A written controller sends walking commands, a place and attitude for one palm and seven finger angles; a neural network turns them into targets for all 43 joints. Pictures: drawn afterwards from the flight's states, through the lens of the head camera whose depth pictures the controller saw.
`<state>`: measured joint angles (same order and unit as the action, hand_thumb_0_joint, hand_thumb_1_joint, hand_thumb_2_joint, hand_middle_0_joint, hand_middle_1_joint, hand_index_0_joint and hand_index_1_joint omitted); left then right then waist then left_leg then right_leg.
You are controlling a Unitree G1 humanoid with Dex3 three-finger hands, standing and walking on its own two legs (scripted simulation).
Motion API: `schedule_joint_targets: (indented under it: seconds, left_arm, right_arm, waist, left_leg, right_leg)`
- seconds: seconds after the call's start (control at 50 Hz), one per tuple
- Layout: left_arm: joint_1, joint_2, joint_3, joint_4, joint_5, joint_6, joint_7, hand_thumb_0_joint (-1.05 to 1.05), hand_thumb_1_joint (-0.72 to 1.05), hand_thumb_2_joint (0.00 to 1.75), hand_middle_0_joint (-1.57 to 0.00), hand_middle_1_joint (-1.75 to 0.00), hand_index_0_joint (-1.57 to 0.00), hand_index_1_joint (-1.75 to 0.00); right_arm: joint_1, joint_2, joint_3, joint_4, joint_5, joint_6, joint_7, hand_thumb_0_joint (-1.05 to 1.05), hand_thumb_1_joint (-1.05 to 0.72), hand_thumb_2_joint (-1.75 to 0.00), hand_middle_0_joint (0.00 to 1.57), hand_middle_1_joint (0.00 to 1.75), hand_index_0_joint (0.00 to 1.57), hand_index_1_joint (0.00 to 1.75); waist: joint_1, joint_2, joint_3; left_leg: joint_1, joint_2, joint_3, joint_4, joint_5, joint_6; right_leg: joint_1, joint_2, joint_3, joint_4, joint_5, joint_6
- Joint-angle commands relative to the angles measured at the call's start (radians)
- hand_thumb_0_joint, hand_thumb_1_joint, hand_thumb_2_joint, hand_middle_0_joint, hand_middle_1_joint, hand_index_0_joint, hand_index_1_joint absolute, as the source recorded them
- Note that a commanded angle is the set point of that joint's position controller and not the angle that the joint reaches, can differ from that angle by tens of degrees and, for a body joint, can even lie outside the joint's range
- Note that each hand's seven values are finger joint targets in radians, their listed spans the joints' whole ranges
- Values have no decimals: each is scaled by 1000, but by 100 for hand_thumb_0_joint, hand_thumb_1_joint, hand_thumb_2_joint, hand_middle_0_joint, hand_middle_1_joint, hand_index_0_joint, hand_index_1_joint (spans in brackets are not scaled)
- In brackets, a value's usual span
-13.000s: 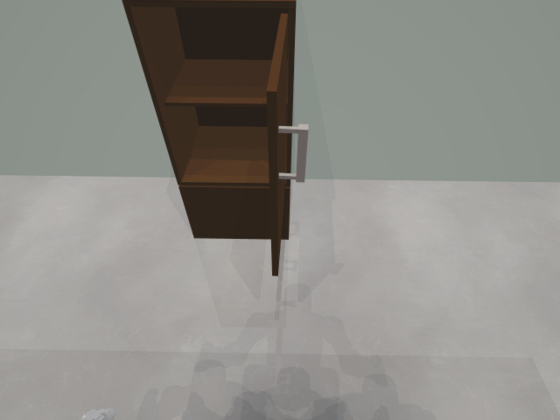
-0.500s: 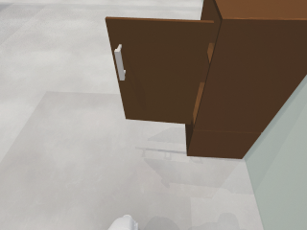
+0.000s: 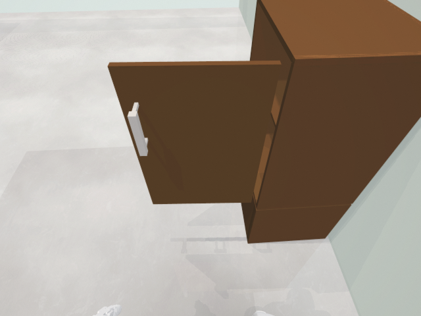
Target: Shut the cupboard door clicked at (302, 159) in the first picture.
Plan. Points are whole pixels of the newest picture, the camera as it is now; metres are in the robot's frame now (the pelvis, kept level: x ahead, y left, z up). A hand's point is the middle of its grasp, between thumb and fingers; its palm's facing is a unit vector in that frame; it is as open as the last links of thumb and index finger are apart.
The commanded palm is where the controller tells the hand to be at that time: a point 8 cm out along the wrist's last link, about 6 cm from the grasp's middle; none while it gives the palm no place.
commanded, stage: come to a stop and stand still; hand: left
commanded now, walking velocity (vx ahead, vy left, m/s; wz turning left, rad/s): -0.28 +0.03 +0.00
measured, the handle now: (139, 130) +0.56 +0.21 +0.02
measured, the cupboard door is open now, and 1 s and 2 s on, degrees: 87 87 87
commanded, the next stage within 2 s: look again from close up in 1.72 s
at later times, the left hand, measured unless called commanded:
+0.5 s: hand out of the picture +0.07 +0.24 -0.19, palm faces +0.03 -0.96 -0.26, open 7.3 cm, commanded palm none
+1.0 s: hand out of the picture +0.05 +0.26 -0.18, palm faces -0.02 -0.98 -0.20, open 7.4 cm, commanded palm none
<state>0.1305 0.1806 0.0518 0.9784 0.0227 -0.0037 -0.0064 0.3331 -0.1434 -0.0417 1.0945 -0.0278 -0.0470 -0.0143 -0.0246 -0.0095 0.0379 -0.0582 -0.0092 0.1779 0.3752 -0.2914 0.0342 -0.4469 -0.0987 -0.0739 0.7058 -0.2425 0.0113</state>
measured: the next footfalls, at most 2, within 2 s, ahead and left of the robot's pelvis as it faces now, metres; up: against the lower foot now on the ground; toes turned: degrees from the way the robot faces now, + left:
right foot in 0.06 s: +0.10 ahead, -0.09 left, +0.00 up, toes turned +1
left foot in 0.46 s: +0.05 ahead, +0.15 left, +0.00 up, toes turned +2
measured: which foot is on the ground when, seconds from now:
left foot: down 0.00-0.08, up 0.10-0.44, down 0.46-1.00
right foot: up 0.00-0.04, down 0.06-1.00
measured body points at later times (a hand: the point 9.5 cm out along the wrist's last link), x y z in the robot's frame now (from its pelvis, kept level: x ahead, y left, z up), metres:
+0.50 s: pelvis +0.01 +0.03 -0.02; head +0.03 +0.03 +0.43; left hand +0.07 +0.29 -0.17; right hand +0.09 -0.22 -0.16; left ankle +0.02 +0.15 -0.74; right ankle +0.09 -0.12 -0.74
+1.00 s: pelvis +0.02 +0.08 -0.01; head +0.03 +0.08 +0.44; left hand +0.05 +0.31 -0.16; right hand +0.05 -0.16 -0.15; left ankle +0.01 +0.15 -0.74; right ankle +0.06 -0.08 -0.74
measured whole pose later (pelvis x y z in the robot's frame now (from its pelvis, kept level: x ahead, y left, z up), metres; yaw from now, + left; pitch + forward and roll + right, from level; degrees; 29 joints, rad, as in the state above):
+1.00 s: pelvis +0.02 +0.08 -0.01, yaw -2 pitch -1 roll +0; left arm 0.31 0.18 -0.01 0.96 0.02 0.02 0.03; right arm 0.27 -0.18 -0.03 0.97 -0.02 0.01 -0.01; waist 0.00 -0.01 0.03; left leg -0.22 -0.04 0.09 0.52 -0.29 0.07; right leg -0.30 -0.09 -0.01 0.50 -0.19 0.05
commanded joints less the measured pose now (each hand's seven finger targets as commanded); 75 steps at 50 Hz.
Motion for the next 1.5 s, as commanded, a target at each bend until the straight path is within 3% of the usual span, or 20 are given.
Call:
schedule_joint_targets:
  seconds: [0.0,0.02,0.04,0.06,0.08,0.1,0.18,0.26,0.36,0.38,0.4,0.42,0.44,0.48,0.52,0.6,0.66,0.72,0.8,1.48]
  left_arm:
    - [122,38,7,-5,3,-24,6,0,90,90,-20,-30,-20,-30]
    - [195,76,11,24,4,-38,14,0,90,90,-20,-30,-20,-30]
    - [259,138,20,49,4,-50,27,0,90,90,-20,-30,-20,-30]
    - [280,182,17,57,-10,-50,29,0,90,90,-20,-30,-20,-30]
    - [232,174,8,42,-11,-44,36,0,90,90,-20,-30,-20,-30]
    - [180,165,11,38,-10,-43,44,0,90,90,-20,-30,-20,-30]
    - [83,151,20,10,-2,-11,60,0,90,90,-20,-30,-20,-30]
    - [70,165,38,-7,6,6,60,0,90,90,-20,-30,-20,-30]
    - [47,174,45,-21,15,19,53,0,90,90,-20,-30,-20,-30]
    - [33,287,7,-88,7,8,61,0,90,90,-20,-30,-20,-30]
    - [26,216,21,-114,0,24,65,0,90,90,-20,-30,-20,-30]
    - [8,162,6,-127,-4,34,65,0,90,90,-20,-30,-20,-30]
    - [33,132,-12,-138,-11,38,56,0,90,90,-20,-30,-20,-30]
    - [139,111,-12,-125,-7,43,39,0,90,90,-20,-30,-20,-30]
    - [169,123,-10,-110,10,57,36,0,90,90,-20,-30,-20,-30]
    - [242,122,-17,-111,12,30,33,0,90,90,-20,-30,-20,-30]
    - [178,183,-10,-140,4,1,41,0,90,90,-20,-30,-20,-30]
    - [124,161,-13,-158,2,7,45,0,90,90,-20,-30,-20,-30]
    - [201,109,-26,-122,4,8,44,0,90,90,-20,-30,-20,-30]
    - [196,72,-41,55,-9,-15,60,0,90,90,-20,-30,-20,-30]
  right_arm:
    - [23,-126,-12,-27,3,-6,-12,0,-90,-90,20,30,20,30]
    - [35,-102,-4,-22,11,-7,-11,0,-90,-90,20,30,20,30]
    - [62,-62,2,-27,20,-7,-10,0,-90,-90,20,30,20,30]
    - [82,-60,3,-29,28,6,-16,0,-90,-90,20,30,20,30]
    - [77,-59,1,-27,31,22,-24,0,-90,-90,20,30,20,30]
    - [67,-42,1,-17,32,37,-24,0,-90,-90,20,30,20,30]
    - [41,-45,-10,-9,33,75,-21,0,-90,-90,20,30,20,30]
    - [4,-54,-26,-47,19,98,-8,0,-90,-90,20,30,20,30]
    - [1,-53,-26,-78,21,80,0,0,-90,-90,20,30,20,30]
    - [-11,-190,-23,-185,8,75,13,0,-90,-90,20,30,20,30]
    - [-7,-138,-47,-205,4,59,8,0,-90,-90,20,30,20,30]
    - [-42,-171,-49,-220,-5,52,6,0,-90,-90,20,30,20,30]
    - [-102,-235,-52,-258,-10,53,-3,0,-90,-90,20,30,20,30]
    - [-199,-255,-48,-324,-18,62,-7,0,-90,-90,20,30,20,30]
    - [-258,-234,-45,-327,-5,74,-1,0,-90,-90,20,30,20,30]
    - [-201,-198,-26,-323,3,74,4,0,-90,-90,20,30,20,30]
    - [-95,-144,-15,-301,13,66,2,0,-90,-90,20,30,20,30]
    - [-55,-152,-15,-275,6,53,8,0,-90,-90,20,30,20,30]
    - [-121,-186,-15,-265,8,34,5,0,-90,-90,20,30,20,30]
    - [-38,-112,15,-6,20,28,-7,0,-90,-90,20,30,20,30]
  waist:
    - [58,41,23]
    - [83,-29,-28]
    - [87,-155,-115]
    - [69,-184,-149]
    - [56,-91,-123]
    - [43,-169,-126]
    - [34,-68,-109]
    - [41,-123,-79]
    - [33,-197,-105]
    - [-38,-76,-75]
    - [-35,-23,-215]
    - [-29,116,-195]
    - [-4,244,-144]
    - [54,131,-62]
    - [55,243,55]
    - [61,1,138]
    - [-13,-120,21]
    - [-30,-61,12]
    - [31,90,-24]
    - [19,-13,0]
  left_leg:
    - [-101,236,-133,32,391,88]
    - [-151,178,-98,151,352,38]
    - [-290,91,-54,297,122,-19]
    - [-278,35,-65,424,-274,-55]
    - [-255,52,-132,484,-344,-56]
    - [-255,65,-153,531,-329,-61]
    - [-273,52,-174,573,-253,-72]
    - [-299,33,-169,608,-194,-85]
    - [-233,24,-134,367,-125,-77]
    - [-212,30,-222,173,-99,-49]
    - [-133,27,-142,120,-44,-55]
    - [-151,90,-230,19,-78,-32]
    - [-236,181,-359,-61,-128,11]
    - [-428,203,-313,-79,-255,51]
    - [-527,177,-313,-90,-314,46]
    - [-500,122,-258,25,-238,24]
    - [-262,26,-188,200,-74,-3]
    - [-174,58,-222,114,-57,7]
    - [-272,155,-320,-70,-28,35]
    - [-123,110,-200,-45,176,-9]
  right_leg:
    - [214,49,-39,-201,99,-14]
    - [355,5,22,-259,292,-21]
    - [522,-174,238,-249,651,-86]
    - [509,-318,308,-297,946,-202]
    - [433,-336,272,-303,1060,-249]
    - [383,-311,266,-298,1044,-254]
    - [313,-267,179,-323,796,-233]
    - [228,-253,176,-364,590,-215]
    - [222,-193,163,-361,295,-173]
    - [275,-174,219,-227,283,-131]
    - [181,-150,146,-188,-93,-84]
    - [123,-58,73,-115,-158,-45]
    - [114,42,-4,-37,-149,-5]
    - [213,65,-34,14,-126,-9]
    - [188,76,-23,66,-93,-6]
    - [164,53,44,-133,-59,-15]
    - [30,-79,276,-331,-159,-86]
    - [-29,-35,191,-305,-186,-62]
    - [169,36,46,-181,21,-10]
    - [264,-27,121,-315,207,-21]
